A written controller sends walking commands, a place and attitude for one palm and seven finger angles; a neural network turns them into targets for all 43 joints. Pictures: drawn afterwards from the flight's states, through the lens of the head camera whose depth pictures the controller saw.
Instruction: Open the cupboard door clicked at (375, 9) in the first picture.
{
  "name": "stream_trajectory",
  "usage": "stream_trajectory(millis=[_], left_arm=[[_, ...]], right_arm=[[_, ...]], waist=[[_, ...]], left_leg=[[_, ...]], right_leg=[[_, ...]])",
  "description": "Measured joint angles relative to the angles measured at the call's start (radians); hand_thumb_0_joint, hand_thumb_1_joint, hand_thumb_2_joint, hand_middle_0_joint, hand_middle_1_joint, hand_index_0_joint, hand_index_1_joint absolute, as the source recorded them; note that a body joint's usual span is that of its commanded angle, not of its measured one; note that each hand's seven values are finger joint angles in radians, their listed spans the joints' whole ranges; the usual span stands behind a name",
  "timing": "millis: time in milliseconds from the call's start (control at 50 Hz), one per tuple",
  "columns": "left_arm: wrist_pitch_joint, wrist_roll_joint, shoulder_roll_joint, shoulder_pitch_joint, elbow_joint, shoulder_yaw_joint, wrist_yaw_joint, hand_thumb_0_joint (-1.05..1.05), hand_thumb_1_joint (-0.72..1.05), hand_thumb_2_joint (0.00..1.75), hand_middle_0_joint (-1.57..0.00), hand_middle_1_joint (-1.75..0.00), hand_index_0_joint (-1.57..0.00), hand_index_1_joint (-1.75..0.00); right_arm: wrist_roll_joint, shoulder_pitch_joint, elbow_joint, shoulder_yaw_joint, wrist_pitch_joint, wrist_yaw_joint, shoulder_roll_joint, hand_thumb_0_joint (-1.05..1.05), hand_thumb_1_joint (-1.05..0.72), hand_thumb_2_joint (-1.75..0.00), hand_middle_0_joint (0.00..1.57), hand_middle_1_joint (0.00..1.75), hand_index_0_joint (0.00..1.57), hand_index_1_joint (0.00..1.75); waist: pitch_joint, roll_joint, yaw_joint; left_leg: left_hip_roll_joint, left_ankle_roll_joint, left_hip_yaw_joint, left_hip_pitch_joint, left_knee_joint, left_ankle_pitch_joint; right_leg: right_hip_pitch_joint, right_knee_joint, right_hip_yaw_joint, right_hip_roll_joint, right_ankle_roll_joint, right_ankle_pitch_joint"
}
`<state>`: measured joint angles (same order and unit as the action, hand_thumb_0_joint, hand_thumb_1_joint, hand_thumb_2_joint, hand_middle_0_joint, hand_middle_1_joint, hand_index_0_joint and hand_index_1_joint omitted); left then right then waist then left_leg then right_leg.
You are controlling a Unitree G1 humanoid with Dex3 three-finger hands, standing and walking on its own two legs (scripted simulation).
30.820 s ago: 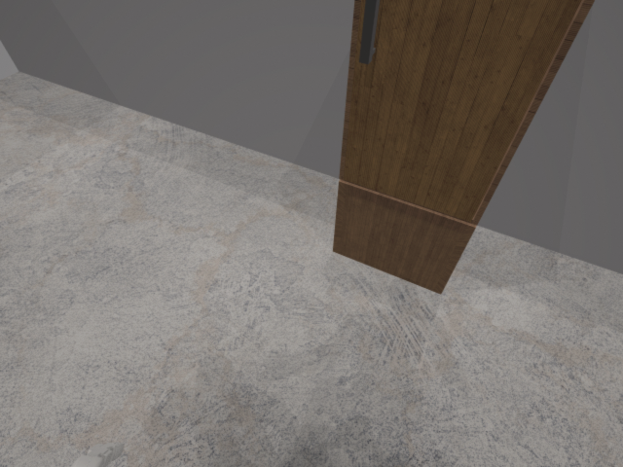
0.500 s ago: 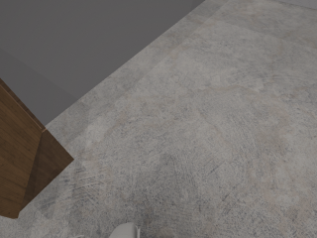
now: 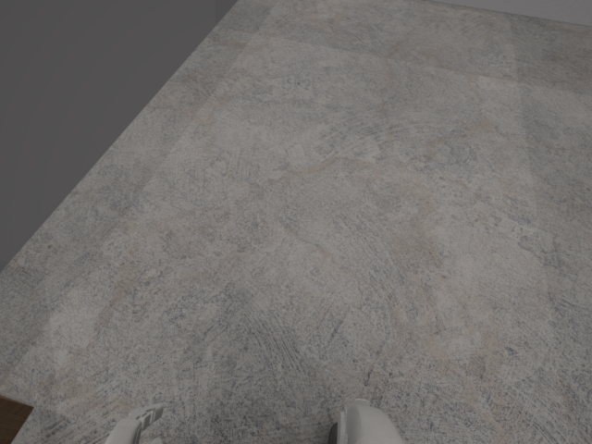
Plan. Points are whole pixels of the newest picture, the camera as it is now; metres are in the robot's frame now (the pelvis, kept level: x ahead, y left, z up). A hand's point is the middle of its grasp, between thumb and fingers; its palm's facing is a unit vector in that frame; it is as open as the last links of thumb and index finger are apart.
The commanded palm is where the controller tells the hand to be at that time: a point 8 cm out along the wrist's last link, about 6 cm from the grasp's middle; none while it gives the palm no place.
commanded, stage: walk to a spot facing it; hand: left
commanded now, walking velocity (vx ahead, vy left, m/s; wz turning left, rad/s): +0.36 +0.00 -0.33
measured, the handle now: out of the picture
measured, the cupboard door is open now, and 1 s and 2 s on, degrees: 43 43 43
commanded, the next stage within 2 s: turn to face it in 0.86 s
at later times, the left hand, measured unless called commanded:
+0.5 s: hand (214, 354) +0.27 +0.15 -0.18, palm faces -0.04 -0.98 -0.19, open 7.2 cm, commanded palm none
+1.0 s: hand (275, 194) +0.64 +0.06 -0.18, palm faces -0.24 -0.95 -0.22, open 7.3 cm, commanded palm none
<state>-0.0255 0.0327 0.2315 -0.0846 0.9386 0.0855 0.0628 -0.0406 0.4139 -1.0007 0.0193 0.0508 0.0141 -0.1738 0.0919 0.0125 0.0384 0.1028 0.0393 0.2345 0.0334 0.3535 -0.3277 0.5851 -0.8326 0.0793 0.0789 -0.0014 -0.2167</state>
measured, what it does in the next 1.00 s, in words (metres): walks ahead: right foot, then left foot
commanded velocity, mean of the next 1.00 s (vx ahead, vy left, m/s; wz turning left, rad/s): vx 0.32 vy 0.00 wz -0.13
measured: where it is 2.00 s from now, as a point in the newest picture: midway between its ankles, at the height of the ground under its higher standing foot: (343, 291)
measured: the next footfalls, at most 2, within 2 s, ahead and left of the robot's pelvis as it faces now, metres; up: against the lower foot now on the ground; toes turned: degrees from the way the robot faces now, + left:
right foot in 0.10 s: +0.18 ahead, -0.13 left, +0.00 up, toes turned -9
left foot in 0.52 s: +0.39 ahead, +0.06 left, +0.00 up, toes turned +1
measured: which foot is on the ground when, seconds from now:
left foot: down 0.00-0.10, up 0.12-0.50, down 0.52-0.98, up 1.00-1.00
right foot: up 0.00-0.08, down 0.10-0.54, up 0.56-0.96, down 0.98-1.00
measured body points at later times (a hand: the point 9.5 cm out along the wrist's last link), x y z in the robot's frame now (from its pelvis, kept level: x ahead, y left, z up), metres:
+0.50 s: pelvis +0.24 -0.04 -0.01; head +0.28 -0.03 +0.44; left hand +0.28 +0.20 -0.16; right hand +0.30 -0.28 -0.15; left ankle +0.34 +0.07 -0.73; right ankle +0.14 -0.13 -0.74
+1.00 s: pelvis +0.49 -0.11 -0.02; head +0.52 -0.13 +0.42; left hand +0.65 +0.11 -0.16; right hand +0.32 -0.29 -0.17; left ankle +0.36 +0.05 -0.72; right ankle +0.54 -0.22 -0.75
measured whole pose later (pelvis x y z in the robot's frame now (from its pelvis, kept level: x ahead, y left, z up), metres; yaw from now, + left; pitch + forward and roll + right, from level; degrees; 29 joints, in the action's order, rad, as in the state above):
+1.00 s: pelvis +0.49 -0.11 -0.02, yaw -13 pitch +0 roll +1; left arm 0.05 0.03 0.21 -0.10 1.01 0.07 0.03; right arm -0.02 0.47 -1.15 0.03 0.02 0.00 -0.16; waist 0.09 0.00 0.05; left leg 0.12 0.05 0.20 0.06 0.71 -0.50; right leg 0.42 -0.62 0.12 0.05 -0.07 -0.20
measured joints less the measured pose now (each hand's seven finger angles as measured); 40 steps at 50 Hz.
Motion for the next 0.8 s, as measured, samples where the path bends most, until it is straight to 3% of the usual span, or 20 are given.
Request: stream_trajectory(millis=[60, 100, 120, 160, 180, 220, 300, 360, 460, 520, 540, 580, 640, 700, 800], left_arm=[[0.007, -0.002, 0.003, 0.055, -0.011, -0.006, -0.002, 0.01, 0.91, 0.90, -0.20, -0.30, -0.19, -0.30], [0.033, -0.001, 0.012, 0.077, -0.026, -0.012, -0.004, 0.01, 0.91, 0.90, -0.20, -0.30, -0.19, -0.30], [0.053, -0.002, 0.015, 0.083, -0.035, -0.009, -0.012, 0.01, 0.91, 0.90, -0.20, -0.30, -0.19, -0.30], [0.073, -0.017, 0.001, 0.082, -0.038, -0.010, -0.030, 0.00, 0.91, 0.89, -0.20, -0.30, -0.19, -0.30], [0.073, -0.020, -0.007, 0.072, -0.035, -0.014, -0.039, 0.00, 0.91, 0.89, -0.20, -0.30, -0.19, -0.30], [0.065, -0.020, -0.024, 0.041, -0.016, -0.021, -0.052, 0.00, 0.91, 0.89, -0.20, -0.30, -0.19, -0.30], [0.067, -0.021, -0.064, -0.034, 0.041, -0.024, -0.061, 0.00, 0.92, 0.89, -0.20, -0.30, -0.20, -0.30], [0.085, -0.023, -0.057, -0.072, 0.060, -0.004, -0.067, -0.03, 0.97, 0.89, -0.20, -0.30, -0.20, -0.30], [0.090, -0.017, -0.045, -0.147, 0.110, -0.015, -0.060, -0.02, 0.95, 0.89, -0.20, -0.30, -0.20, -0.30], [0.086, -0.019, -0.044, -0.203, 0.142, -0.018, -0.060, -0.01, 0.94, 0.89, -0.20, -0.30, -0.20, -0.30], [0.081, -0.021, -0.045, -0.221, 0.151, -0.018, -0.060, -0.01, 0.93, 0.89, -0.20, -0.30, -0.20, -0.30], [0.065, -0.021, -0.042, -0.233, 0.168, -0.019, -0.057, -0.01, 0.93, 0.89, -0.20, -0.30, -0.20, -0.30], [0.045, -0.012, -0.040, -0.220, 0.176, -0.016, -0.049, 0.00, 0.92, 0.89, -0.20, -0.30, -0.20, -0.30], [0.035, -0.006, -0.047, -0.185, 0.147, -0.012, -0.038, 0.01, 0.92, 0.89, -0.20, -0.30, -0.19, -0.30], [0.032, -0.002, -0.061, -0.131, 0.104, -0.011, -0.031, 0.01, 0.92, 0.89, -0.20, -0.30, -0.19, -0.30]], right_arm=[[-0.002, 0.052, -0.035, 0.001, -0.012, -0.003, -0.008, 0.01, -0.90, -0.90, 0.20, 0.30, 0.20, 0.30], [0.006, 0.093, -0.061, -0.001, -0.024, -0.008, -0.006, 0.01, -0.90, -0.90, 0.20, 0.30, 0.20, 0.30], [0.016, 0.097, -0.076, -0.003, -0.035, -0.011, -0.002, 0.01, -0.90, -0.90, 0.20, 0.30, 0.20, 0.30], [0.024, 0.055, -0.096, 0.005, -0.058, -0.013, -0.011, 0.01, -0.91, -0.90, 0.20, 0.30, 0.20, 0.30], [0.024, 0.028, -0.097, 0.010, -0.062, -0.013, -0.015, 0.01, -0.91, -0.90, 0.20, 0.30, 0.20, 0.30], [0.019, -0.026, -0.085, 0.019, -0.063, -0.012, -0.017, 0.01, -0.91, -0.90, 0.20, 0.30, 0.20, 0.30], [0.013, -0.108, -0.035, 0.025, -0.049, -0.019, -0.005, 0.01, -0.91, -0.90, 0.20, 0.30, 0.20, 0.30], [0.013, -0.155, -0.012, 0.028, -0.043, -0.027, 0.006, 0.01, -0.91, -0.90, 0.20, 0.30, 0.20, 0.30], [0.016, -0.244, 0.004, 0.028, -0.035, -0.040, 0.011, 0.01, -0.91, -0.90, 0.20, 0.30, 0.20, 0.30], [0.014, -0.281, 0.016, 0.024, -0.017, -0.042, 0.005, 0.01, -0.91, -0.90, 0.20, 0.30, 0.20, 0.30], [0.009, -0.291, 0.021, 0.024, -0.003, -0.039, 0.001, 0.01, -0.91, -0.90, 0.20, 0.30, 0.20, 0.30], [0.001, -0.302, 0.031, 0.022, 0.016, -0.029, 0.005, 0.00, -0.91, -0.90, 0.20, 0.30, 0.20, 0.30], [0.002, -0.264, 0.035, 0.020, 0.027, -0.014, 0.012, 0.00, -0.91, -0.90, 0.20, 0.30, 0.20, 0.30], [0.008, -0.204, 0.002, 0.022, 0.032, -0.001, 0.018, 0.00, -0.91, -0.90, 0.20, 0.30, 0.20, 0.30], [0.011, -0.104, -0.057, 0.024, 0.015, -0.006, 0.001, 0.00, -0.93, -0.90, 0.20, 0.30, 0.21, 0.30]], waist=[[0.012, -0.016, 0.030], [0.012, -0.011, 0.041], [0.012, 0.003, 0.033], [0.039, -0.014, 0.038], [0.045, -0.022, 0.044], [0.041, -0.026, 0.052], [0.008, -0.018, 0.047], [-0.013, -0.018, 0.018], [-0.023, -0.016, -0.025], [-0.026, -0.008, -0.040], [-0.027, -0.006, -0.042], [-0.019, 0.012, -0.046], [-0.026, 0.023, -0.048], [-0.031, 0.020, -0.058], [-0.037, -0.001, -0.049]], left_leg=[[0.023, 0.031, 0.030, -0.049, 0.027, -0.059], [0.049, 0.042, 0.031, -0.029, 0.165, -0.124], [0.050, 0.035, 0.004, 0.029, 0.337, -0.163], [0.038, 0.014, -0.107, 0.176, 0.685, -0.184], [0.034, 0.008, -0.138, 0.244, 0.786, -0.149], [0.038, 0.005, -0.162, 0.349, 0.832, -0.080], [0.044, 0.010, -0.164, 0.466, 0.664, 0.005], [0.036, 0.011, -0.166, 0.493, 0.521, 0.054], [0.000, -0.003, -0.149, 0.453, 0.330, 0.087], [-0.032, -0.025, -0.124, 0.375, 0.201, 0.120], [-0.037, -0.053, -0.116, 0.361, 0.193, 0.177], [-0.047, -0.086, -0.089, 0.348, 0.253, 0.129], [-0.062, -0.086, -0.069, 0.280, 0.217, 0.067], [-0.074, -0.079, -0.060, 0.192, 0.109, 0.083], [-0.068, -0.063, -0.038, 0.061, -0.019, 0.075]], right_leg=[[-0.057, 0.124, 0.028, -0.024, -0.028, -0.021], [-0.148, 0.223, 0.039, -0.042, -0.067, -0.038], [-0.151, 0.216, 0.031, -0.040, -0.082, 0.003], [-0.165, 0.165, 0.033, -0.059, -0.081, -0.023], [-0.188, 0.179, 0.034, -0.069, -0.077, -0.036], [-0.244, 0.246, 0.030, -0.089, -0.068, -0.032], [-0.347, 0.387, 0.012, -0.112, -0.073, -0.008], [-0.415, 0.454, 0.005, -0.126, -0.072, -0.015], [-0.519, 0.488, -0.011, -0.131, -0.052, -0.078], [-0.556, 0.427, -0.020, -0.118, -0.031, -0.163], [-0.530, 0.339, -0.024, -0.111, -0.026, -0.204], [-0.412, 0.006, -0.045, -0.093, -0.028, -0.256], [-0.228, -0.340, -0.053, -0.062, -0.022, -0.176], [-0.101, -0.355, -0.053, -0.016, -0.002, -0.085], [-0.022, -0.079, -0.030, 0.033, 0.011, 0.024]])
